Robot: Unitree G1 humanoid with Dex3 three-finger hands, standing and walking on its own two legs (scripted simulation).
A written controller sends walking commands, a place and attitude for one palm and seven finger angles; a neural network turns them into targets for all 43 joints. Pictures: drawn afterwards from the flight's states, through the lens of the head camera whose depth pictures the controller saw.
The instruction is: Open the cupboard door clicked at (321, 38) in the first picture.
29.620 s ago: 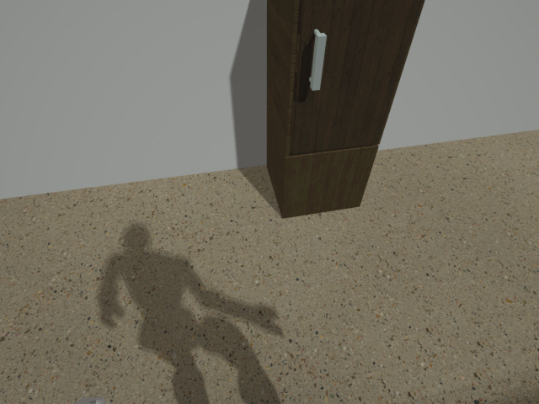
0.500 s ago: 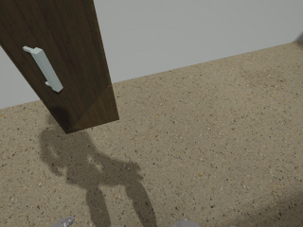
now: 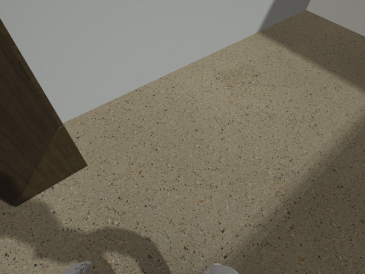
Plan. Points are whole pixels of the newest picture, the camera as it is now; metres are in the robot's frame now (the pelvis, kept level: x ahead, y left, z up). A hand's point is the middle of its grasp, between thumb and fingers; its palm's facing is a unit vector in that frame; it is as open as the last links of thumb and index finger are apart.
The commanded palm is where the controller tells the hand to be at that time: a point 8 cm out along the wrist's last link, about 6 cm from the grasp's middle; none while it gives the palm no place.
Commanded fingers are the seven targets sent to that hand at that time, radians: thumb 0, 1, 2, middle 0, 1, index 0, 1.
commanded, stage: walk to a spot facing it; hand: left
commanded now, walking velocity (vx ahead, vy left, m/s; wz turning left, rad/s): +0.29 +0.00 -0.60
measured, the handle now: out of the picture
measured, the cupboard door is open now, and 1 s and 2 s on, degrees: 46 46 46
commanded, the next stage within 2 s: turn to face it in 1.40 s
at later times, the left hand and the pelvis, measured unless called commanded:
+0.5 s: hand (127, 239) +0.22 +0.16 -0.19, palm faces -0.29 -0.94 -0.17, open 7.4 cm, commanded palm none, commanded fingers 0.00 0.90 0.90 -0.20 -0.30 -0.20 -0.30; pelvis +0.13 -0.03 -0.01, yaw -19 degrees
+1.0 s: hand (191, 168) +0.44 -0.01 -0.17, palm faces -0.41 -0.89 -0.20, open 7.2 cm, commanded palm none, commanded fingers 0.00 0.90 0.90 -0.20 -0.30 -0.20 -0.30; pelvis +0.30 -0.15 +0.00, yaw -27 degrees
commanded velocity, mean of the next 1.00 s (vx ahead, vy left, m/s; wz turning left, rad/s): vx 0.35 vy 0.00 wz -0.35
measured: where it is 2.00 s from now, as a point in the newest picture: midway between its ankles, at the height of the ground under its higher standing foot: (247, 196)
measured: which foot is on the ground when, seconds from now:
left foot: down 0.00-0.12, up 0.14-0.40, down 0.42-0.76, up 0.78-1.00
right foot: up 0.00-0.10, down 0.12-0.40, up 0.42-0.74, down 0.76-1.00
